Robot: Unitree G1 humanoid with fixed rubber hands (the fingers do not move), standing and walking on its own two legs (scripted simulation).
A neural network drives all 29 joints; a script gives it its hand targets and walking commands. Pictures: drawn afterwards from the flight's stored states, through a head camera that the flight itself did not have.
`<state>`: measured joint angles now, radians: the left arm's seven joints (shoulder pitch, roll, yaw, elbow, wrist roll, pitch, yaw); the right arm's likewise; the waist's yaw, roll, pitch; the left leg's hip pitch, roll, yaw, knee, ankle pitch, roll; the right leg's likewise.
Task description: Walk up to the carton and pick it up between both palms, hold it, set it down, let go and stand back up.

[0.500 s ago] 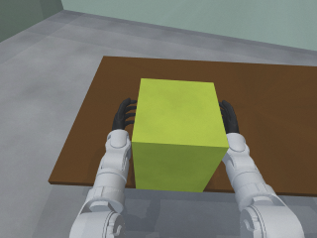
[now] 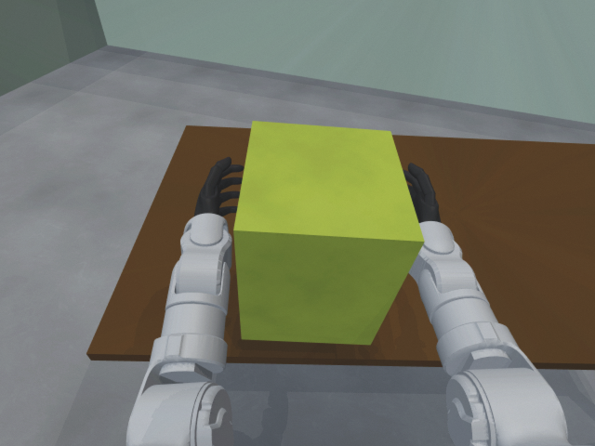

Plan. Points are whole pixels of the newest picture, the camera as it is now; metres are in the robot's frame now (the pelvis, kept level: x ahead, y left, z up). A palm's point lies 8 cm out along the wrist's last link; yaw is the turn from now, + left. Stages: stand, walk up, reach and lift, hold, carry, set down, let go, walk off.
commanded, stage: reach and lift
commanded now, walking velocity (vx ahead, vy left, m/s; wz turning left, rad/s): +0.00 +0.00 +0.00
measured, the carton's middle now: (314, 237) +0.38 +0.00 +0.09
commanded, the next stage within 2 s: hold in 1.72 s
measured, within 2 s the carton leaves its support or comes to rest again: neither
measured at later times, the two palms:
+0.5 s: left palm (202, 193) +0.37 +0.16 +0.18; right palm (425, 202) +0.37 -0.13 +0.18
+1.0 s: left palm (199, 174) +0.37 +0.16 +0.21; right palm (435, 185) +0.37 -0.14 +0.21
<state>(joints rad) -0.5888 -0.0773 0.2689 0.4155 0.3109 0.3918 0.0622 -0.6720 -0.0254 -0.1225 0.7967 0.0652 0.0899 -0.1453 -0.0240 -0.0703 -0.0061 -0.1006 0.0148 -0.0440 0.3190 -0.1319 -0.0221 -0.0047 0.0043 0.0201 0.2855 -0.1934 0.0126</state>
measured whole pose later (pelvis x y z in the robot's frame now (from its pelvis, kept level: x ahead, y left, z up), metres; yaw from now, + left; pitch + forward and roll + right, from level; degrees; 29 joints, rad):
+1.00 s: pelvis +0.00 +0.00 +0.00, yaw +0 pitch -8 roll +0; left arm -0.68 -0.03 0.33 0.24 0.35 0.66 -0.04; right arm -0.79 -0.05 -0.02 0.68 0.21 0.31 -0.23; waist -0.09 -0.06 0.00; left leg -0.03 0.01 -0.05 0.31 -0.13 -0.01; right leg 0.07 0.00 0.01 0.26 -0.19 0.02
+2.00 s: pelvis +0.00 +0.00 +0.00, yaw +0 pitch -9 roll -1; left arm -0.73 -0.02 0.35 0.17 0.36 0.80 -0.07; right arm -0.87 -0.08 0.01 0.64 0.29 0.44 -0.26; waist -0.09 -0.06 -0.03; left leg -0.03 0.02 -0.05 0.32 -0.14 -0.02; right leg 0.08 0.01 0.01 0.26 -0.19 0.01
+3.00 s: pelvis +0.00 +0.00 +0.00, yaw +0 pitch -8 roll -1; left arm -0.75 -0.01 0.36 0.18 0.35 0.83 -0.07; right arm -0.91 -0.10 0.02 0.65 0.32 0.50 -0.28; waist -0.09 -0.04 -0.07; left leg -0.04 0.02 -0.05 0.33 -0.15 -0.02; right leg 0.06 0.01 0.01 0.27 -0.20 0.01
